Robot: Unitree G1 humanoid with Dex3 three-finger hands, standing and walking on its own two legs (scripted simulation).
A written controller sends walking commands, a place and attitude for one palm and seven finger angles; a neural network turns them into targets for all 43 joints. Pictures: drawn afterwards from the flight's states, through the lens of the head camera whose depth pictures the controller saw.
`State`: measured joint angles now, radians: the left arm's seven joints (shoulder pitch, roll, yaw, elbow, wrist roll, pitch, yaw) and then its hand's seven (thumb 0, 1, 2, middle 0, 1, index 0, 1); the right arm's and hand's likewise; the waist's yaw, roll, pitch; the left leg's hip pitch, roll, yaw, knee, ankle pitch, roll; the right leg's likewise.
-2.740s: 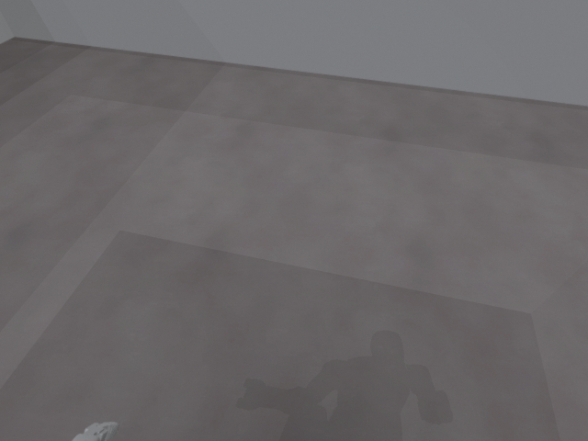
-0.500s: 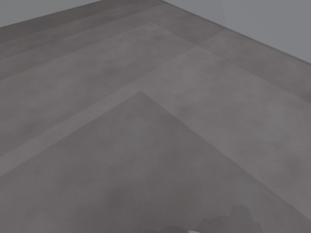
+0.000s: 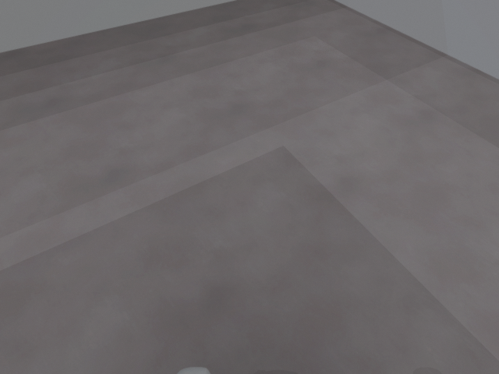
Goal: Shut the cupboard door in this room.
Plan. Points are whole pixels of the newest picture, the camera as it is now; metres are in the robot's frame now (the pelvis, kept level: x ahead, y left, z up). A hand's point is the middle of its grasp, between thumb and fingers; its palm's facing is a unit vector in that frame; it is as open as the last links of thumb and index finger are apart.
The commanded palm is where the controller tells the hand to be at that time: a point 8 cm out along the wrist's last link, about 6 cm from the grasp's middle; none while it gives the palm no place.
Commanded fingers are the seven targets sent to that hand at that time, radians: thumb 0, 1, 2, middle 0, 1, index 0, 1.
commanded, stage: turn or walk to find it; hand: left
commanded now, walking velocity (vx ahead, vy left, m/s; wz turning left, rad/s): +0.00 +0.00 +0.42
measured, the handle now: out of the picture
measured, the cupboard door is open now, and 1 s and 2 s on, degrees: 86 86 86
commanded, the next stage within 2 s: none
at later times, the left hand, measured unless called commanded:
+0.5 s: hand out of the picture +0.02 +0.23 -0.16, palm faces +0.22 -0.94 -0.28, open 7.4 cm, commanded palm none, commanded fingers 0.00 0.90 0.90 -0.20 -0.30 -0.20 -0.30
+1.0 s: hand out of the picture -0.12 +0.25 -0.19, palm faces +0.44 -0.87 -0.23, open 7.4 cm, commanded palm none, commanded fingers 0.00 0.90 0.90 -0.20 -0.30 -0.20 -0.30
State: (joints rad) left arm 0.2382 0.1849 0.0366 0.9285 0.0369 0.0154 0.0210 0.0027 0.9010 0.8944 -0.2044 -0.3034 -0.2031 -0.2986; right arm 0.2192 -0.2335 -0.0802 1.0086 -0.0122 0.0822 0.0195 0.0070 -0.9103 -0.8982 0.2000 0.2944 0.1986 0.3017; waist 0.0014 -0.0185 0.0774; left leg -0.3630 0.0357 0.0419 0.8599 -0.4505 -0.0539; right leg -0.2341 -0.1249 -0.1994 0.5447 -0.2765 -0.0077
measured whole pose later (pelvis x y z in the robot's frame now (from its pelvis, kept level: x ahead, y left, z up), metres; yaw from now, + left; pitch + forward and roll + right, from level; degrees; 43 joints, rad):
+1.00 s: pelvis -0.07 +0.04 -0.01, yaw +24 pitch -1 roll -1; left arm 0.24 0.26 0.07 0.98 0.03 0.08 0.02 0.00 0.91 0.89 -0.20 -0.30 -0.20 -0.30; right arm 0.16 -0.19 -0.05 0.95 -0.02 0.03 0.00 0.00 -0.91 -0.90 0.20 0.29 0.20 0.30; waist 0.01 -0.06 0.08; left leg -0.28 0.00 0.06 0.58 -0.30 0.04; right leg -0.42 -0.12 -0.07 1.02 -0.48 0.06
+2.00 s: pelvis -0.13 +0.02 +0.00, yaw +49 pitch +0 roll -1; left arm 0.23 0.27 0.07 0.98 0.02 0.07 0.01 0.01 0.91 0.89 -0.20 -0.30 -0.20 -0.30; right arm 0.15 -0.19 -0.04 0.95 -0.02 0.02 0.00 0.00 -0.91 -0.90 0.20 0.29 0.20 0.30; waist 0.02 -0.05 0.06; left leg -0.25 -0.02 0.02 0.49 -0.24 0.04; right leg -0.45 -0.10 -0.05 1.05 -0.41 0.08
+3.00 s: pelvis -0.15 -0.01 +0.00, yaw +74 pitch +0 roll +0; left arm 0.19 0.24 0.06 0.94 0.02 0.06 0.01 0.00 0.91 0.90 -0.20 -0.30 -0.20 -0.30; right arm 0.16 -0.19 -0.04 0.94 -0.02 0.02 0.00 0.00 -0.90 -0.90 0.21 0.30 0.20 0.30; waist 0.00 -0.02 0.06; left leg -0.24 -0.02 0.00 0.47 -0.23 0.03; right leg -0.41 -0.09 -0.03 0.93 -0.43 0.08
